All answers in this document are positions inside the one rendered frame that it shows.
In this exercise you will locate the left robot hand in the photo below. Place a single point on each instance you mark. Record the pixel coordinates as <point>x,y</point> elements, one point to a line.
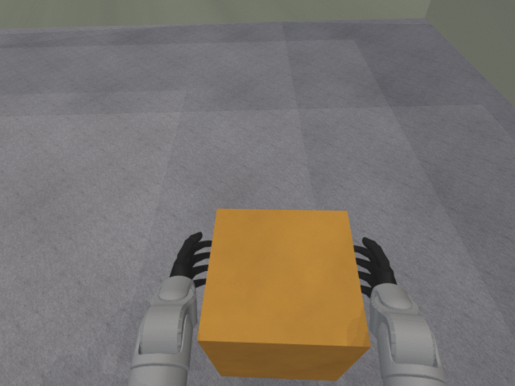
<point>183,265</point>

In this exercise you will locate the left robot forearm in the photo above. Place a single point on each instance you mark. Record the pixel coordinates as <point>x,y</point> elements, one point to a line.
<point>162,349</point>

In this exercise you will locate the carton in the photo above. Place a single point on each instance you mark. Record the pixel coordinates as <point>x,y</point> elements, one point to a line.
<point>282,297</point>

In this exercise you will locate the right robot forearm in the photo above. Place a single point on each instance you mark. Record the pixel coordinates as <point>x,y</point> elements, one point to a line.
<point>407,347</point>

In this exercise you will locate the right robot hand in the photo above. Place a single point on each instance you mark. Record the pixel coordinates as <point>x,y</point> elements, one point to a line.
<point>378,266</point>

